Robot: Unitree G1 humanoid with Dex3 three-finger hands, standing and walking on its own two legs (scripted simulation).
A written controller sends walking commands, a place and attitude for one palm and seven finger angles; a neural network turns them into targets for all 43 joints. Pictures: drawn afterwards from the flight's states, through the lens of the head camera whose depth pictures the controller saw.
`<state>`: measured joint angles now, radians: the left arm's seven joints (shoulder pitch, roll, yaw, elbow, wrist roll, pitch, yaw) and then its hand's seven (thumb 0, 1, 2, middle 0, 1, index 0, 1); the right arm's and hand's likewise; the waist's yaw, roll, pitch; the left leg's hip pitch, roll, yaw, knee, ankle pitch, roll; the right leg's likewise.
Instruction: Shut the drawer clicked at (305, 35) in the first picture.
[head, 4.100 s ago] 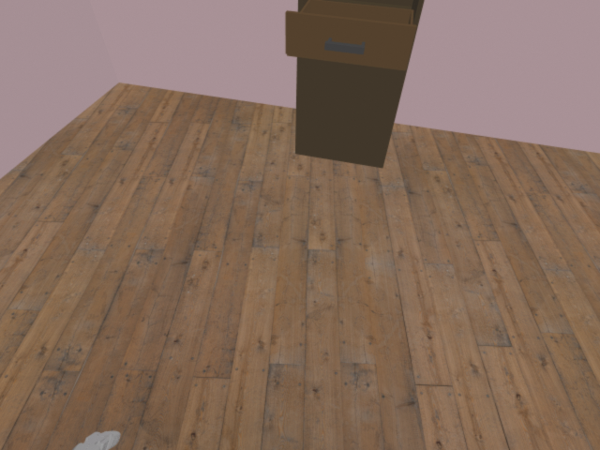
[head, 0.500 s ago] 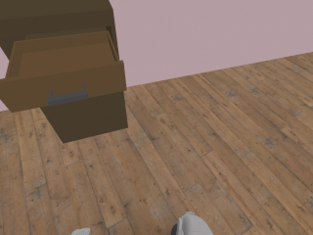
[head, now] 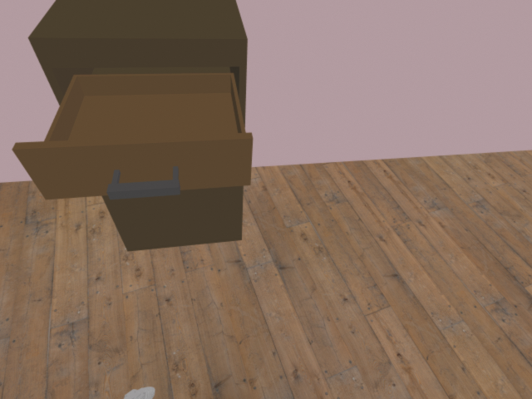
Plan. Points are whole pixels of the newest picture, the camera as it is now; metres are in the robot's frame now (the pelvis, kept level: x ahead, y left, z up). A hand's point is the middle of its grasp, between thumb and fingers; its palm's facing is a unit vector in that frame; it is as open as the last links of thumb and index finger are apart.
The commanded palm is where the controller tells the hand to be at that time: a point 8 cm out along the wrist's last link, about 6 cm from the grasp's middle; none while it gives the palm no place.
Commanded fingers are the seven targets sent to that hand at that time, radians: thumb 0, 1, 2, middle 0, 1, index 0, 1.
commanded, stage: turn to face it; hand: left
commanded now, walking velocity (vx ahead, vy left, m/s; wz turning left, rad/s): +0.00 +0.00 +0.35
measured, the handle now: (145, 181) +0.51 +0.27 -0.01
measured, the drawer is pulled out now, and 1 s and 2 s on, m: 0.30 0.30 0.30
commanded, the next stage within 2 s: take the last steps up to it in 0.42 s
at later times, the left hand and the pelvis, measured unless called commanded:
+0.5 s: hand out of the picture +0.03 +0.17 -0.15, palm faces +0.17 -0.95 -0.28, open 7.3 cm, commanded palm none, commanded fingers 0.00 0.90 0.90 -0.20 -0.30 -0.20 -0.30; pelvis +0.00 -0.03 +0.01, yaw +8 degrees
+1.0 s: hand out of the picture -0.07 +0.16 -0.16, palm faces +0.26 -0.95 -0.15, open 7.3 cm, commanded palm none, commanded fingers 0.00 0.90 0.90 -0.20 -0.30 -0.20 -0.30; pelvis +0.02 +0.00 +0.02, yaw +12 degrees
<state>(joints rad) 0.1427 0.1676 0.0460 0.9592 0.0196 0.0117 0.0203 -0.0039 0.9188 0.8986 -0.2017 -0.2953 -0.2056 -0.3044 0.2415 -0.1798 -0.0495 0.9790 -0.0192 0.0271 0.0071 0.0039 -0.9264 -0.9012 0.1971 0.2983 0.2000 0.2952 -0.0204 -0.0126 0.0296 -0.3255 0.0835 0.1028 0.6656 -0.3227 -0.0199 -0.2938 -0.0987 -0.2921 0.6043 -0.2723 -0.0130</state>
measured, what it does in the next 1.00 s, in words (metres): steps on the spot: right foot, then left foot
